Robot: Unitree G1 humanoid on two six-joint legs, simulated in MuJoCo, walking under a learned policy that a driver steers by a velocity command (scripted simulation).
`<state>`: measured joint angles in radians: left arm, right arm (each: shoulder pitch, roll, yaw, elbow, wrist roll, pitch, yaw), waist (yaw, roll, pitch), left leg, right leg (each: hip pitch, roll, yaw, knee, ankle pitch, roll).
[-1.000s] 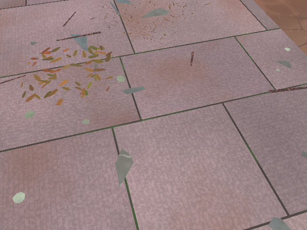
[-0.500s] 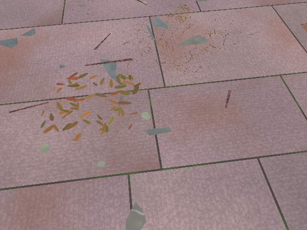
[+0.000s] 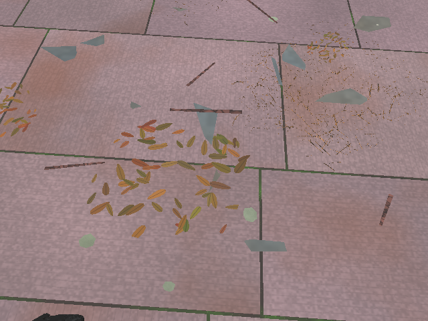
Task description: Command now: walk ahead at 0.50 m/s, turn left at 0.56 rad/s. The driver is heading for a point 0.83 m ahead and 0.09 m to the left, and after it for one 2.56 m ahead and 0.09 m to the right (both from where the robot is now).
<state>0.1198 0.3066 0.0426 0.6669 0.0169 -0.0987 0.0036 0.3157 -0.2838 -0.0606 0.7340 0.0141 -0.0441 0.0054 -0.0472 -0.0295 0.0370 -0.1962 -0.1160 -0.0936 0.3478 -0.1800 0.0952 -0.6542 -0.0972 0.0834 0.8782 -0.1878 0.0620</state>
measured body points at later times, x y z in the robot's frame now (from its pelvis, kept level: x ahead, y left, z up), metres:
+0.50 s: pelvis +0.27 -0.04 +0.00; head +0.30 -0.03 +0.45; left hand +0.24 +0.25 -0.12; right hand +0.52 -0.24 -0.09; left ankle +0.34 +0.15 -0.67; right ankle +0.26 -0.15 -0.75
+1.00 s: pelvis +0.51 +0.12 +0.00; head +0.53 +0.14 +0.45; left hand +0.53 +0.43 -0.11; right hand +0.70 -0.10 -0.11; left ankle +0.46 +0.18 -0.75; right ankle +0.69 +0.00 -0.67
